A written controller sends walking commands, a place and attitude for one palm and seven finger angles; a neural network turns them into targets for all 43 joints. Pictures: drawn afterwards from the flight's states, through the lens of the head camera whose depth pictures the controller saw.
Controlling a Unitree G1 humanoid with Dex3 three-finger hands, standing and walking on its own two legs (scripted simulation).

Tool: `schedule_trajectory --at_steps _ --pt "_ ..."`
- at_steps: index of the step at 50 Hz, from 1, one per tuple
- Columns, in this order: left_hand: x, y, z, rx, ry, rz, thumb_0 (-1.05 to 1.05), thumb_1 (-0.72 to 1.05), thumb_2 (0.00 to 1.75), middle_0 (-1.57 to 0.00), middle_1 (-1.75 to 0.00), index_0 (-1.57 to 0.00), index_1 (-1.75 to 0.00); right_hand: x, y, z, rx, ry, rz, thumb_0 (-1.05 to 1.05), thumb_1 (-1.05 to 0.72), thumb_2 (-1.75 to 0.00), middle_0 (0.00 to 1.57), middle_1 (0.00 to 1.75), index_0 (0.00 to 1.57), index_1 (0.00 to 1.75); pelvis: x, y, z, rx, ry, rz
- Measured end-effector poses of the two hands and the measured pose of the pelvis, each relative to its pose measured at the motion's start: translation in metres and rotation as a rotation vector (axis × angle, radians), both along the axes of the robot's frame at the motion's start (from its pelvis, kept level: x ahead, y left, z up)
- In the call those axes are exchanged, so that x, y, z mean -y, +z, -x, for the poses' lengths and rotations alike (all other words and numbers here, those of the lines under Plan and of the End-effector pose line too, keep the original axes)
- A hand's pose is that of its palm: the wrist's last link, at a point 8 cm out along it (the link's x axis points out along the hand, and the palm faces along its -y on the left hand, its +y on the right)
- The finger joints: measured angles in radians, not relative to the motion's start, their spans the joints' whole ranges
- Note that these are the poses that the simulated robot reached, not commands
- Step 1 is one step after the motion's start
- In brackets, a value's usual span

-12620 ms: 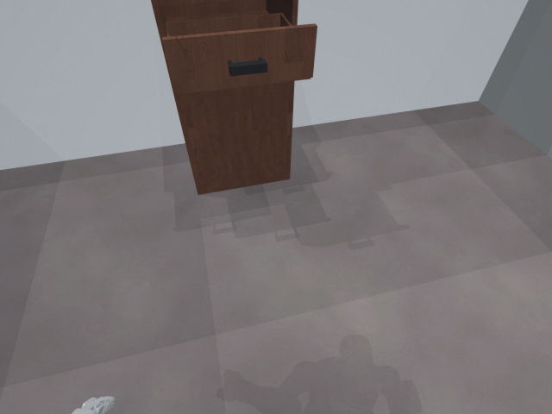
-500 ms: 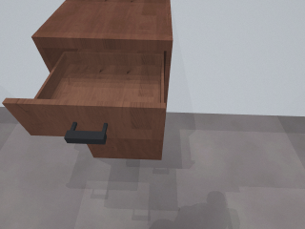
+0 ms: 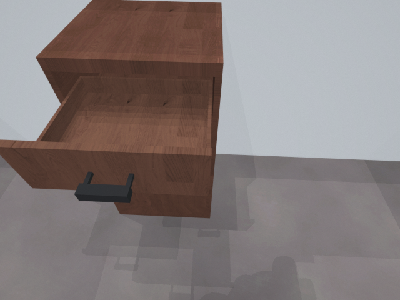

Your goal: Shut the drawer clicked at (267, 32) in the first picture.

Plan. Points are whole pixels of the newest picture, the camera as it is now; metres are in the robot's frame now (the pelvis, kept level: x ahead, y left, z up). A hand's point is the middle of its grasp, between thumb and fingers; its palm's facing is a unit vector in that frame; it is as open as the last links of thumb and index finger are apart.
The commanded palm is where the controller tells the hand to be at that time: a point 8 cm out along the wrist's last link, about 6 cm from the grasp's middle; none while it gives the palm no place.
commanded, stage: come to a stop and stand still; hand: left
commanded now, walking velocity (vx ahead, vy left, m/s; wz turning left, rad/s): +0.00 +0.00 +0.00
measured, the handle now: (107, 184) +0.34 +0.23 +0.02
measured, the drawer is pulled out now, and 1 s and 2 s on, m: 0.28 0.28 0.28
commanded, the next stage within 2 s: look again from close up in 0.14 s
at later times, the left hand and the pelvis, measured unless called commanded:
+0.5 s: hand out of the picture +0.01 +0.17 -0.17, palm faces +0.02 -0.98 -0.21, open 7.4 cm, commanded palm none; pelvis +0.00 -0.01 +0.00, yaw +0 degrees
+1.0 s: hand (105, 285) +0.15 +0.19 -0.03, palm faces +0.27 -0.94 -0.18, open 7.0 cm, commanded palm +0.08 +0.22 -0.05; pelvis -0.02 -0.01 -0.01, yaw +3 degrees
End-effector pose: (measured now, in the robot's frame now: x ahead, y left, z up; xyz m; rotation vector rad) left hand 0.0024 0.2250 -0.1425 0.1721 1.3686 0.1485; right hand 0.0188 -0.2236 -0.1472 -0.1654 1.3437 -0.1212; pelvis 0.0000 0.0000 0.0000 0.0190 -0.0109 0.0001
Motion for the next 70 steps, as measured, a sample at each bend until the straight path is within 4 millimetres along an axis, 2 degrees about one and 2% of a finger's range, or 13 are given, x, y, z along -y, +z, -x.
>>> schedule_trajectory --at_steps 16,42,44,46,49,52,54,56,59,62,64,67,70 --pt "0.007 0.001 -0.004 0.003 0.006 -0.003 0.0 0.91 0.9 -0.2 -0.3 -0.2 -0.3 0.007 0.0 0.0 -0.014 -0.002 0.0 0.01 -0.9 -0.9 0.2 0.3 0.2 0.3 0.008 0.0 -0.005 0.004 0.001 0.0" --pt "0.02 0.0 0.015 -0.013 0.023 0.0 0.0 0.91 0.9 -0.2 -0.3 -0.2 -0.3 0.012 -0.002 0.017 -0.04 -0.007 -0.011 0.01 -0.9 -0.9 0.2 0.3 0.2 0.3 0.016 0.0 0.002 0.006 0.007 0.006" --pt "0.012 0.018 -0.006 0.146 0.098 -0.019 0.02 0.93 0.9 -0.21 -0.3 -0.21 -0.3 0.014 0.001 0.008 0.058 -0.006 0.008 0.01 -0.9 -0.9 0.2 0.3 0.2 0.3 0.015 -0.001 0.005 0.01 0.003 0.009" --pt "-0.002 0.054 -0.044 0.42 0.111 -0.085 0.03 0.95 0.9 -0.22 -0.31 -0.22 -0.31 0.019 0.005 -0.01 0.197 0.002 0.03 0.01 -0.9 -0.9 0.2 0.3 0.21 0.3 0.012 -0.003 0.008 0.009 0.018 0.006" --pt "-0.01 0.114 -0.1 0.795 0.1 -0.109 0.03 0.95 0.9 -0.24 -0.34 -0.24 -0.34 0.025 0.012 -0.044 0.396 0.016 0.042 0.01 -0.9 -0.9 0.2 0.3 0.21 0.3 0.008 -0.007 0.014 0.0 0.048 0.004" --pt "-0.003 0.159 -0.145 1.131 0.012 -0.067 0.03 0.94 0.9 -0.27 -0.38 -0.27 -0.38 0.03 0.026 -0.082 0.591 0.044 0.055 0.01 -0.9 -0.9 0.2 0.3 0.21 0.3 0.006 -0.015 0.024 -0.044 0.055 0.001" --pt "0.009 0.17 -0.159 1.297 -0.047 0.022 0.02 0.94 0.9 -0.3 -0.41 -0.3 -0.41 0.032 0.038 -0.105 0.7 0.067 0.062 0.02 -0.9 -0.9 0.2 0.3 0.2 0.3 0.007 -0.024 0.03 -0.083 0.043 -0.005" --pt "0.023 0.166 -0.156 1.39 -0.109 0.129 0.01 0.93 0.9 -0.33 -0.45 -0.33 -0.45 0.034 0.05 -0.123 0.786 0.096 0.066 0.01 -0.9 -0.9 0.2 0.3 0.2 0.3 0.008 -0.033 0.035 -0.108 0.032 -0.009" --pt "0.036 0.139 -0.132 1.36 -0.172 0.233 0.01 0.92 0.9 -0.39 -0.51 -0.39 -0.51 0.034 0.065 -0.144 0.871 0.148 0.082 0.01 -0.9 -0.9 0.2 0.3 0.2 0.3 0.009 -0.045 0.04 -0.132 0.029 -0.013" --pt "0.029 0.111 -0.1 1.236 -0.125 0.228 0.01 0.91 0.9 -0.45 -0.57 -0.45 -0.57 0.029 0.072 -0.16 0.91 0.184 0.098 0.01 -0.9 -0.9 0.2 0.3 0.2 0.3 0.009 -0.055 0.044 -0.135 0.038 -0.006" --pt "0.016 0.104 -0.081 1.195 -0.061 0.163 0.01 0.9 0.9 -0.5 -0.61 -0.49 -0.62 0.022 0.072 -0.166 0.924 0.204 0.095 0.01 -0.9 -0.9 0.2 0.3 0.2 0.3 0.008 -0.059 0.046 -0.132 0.048 0.005" --pt "-0.006 0.121 -0.068 1.267 -0.018 0.032 0.02 0.9 0.9 -0.56 -0.68 -0.55 -0.68 0.006 0.063 -0.167 0.919 0.241 0.073 0.01 -0.9 -0.9 0.2 0.3 0.2 0.3 0.007 -0.065 0.049 -0.133 0.065 0.025" --pt "-0.013 0.152 -0.077 1.441 -0.063 -0.019 0.02 0.9 0.9 -0.61 -0.74 -0.61 -0.74 -0.013 0.047 -0.159 0.894 0.271 0.026 0.01 -0.9 -0.9 0.2 0.3 0.2 0.3 0.005 -0.069 0.054 -0.131 0.083 0.046"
